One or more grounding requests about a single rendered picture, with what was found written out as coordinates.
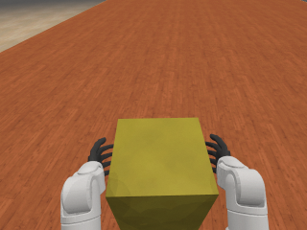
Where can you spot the robot left hand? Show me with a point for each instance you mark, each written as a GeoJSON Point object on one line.
{"type": "Point", "coordinates": [97, 150]}

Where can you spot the left robot forearm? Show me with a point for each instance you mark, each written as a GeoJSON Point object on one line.
{"type": "Point", "coordinates": [80, 198]}

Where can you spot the carton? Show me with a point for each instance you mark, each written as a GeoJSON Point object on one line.
{"type": "Point", "coordinates": [160, 175]}

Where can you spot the robot right hand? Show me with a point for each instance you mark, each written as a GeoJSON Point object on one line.
{"type": "Point", "coordinates": [221, 150]}

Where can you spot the right robot forearm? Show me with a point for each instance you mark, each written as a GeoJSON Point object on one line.
{"type": "Point", "coordinates": [245, 195]}

